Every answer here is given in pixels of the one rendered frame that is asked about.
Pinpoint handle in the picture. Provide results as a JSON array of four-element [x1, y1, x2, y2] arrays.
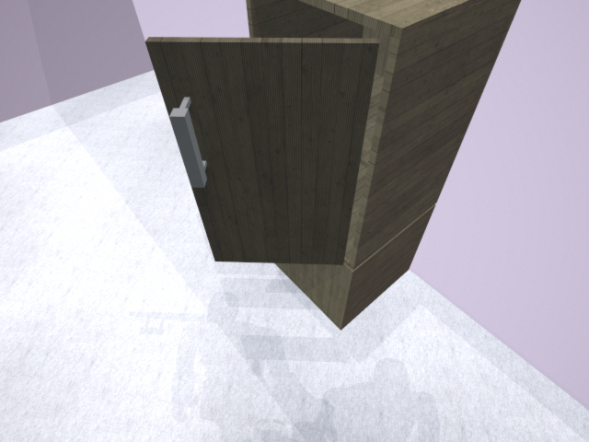
[[169, 97, 207, 188]]

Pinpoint cupboard door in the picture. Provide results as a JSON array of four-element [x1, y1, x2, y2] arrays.
[[145, 37, 379, 265]]

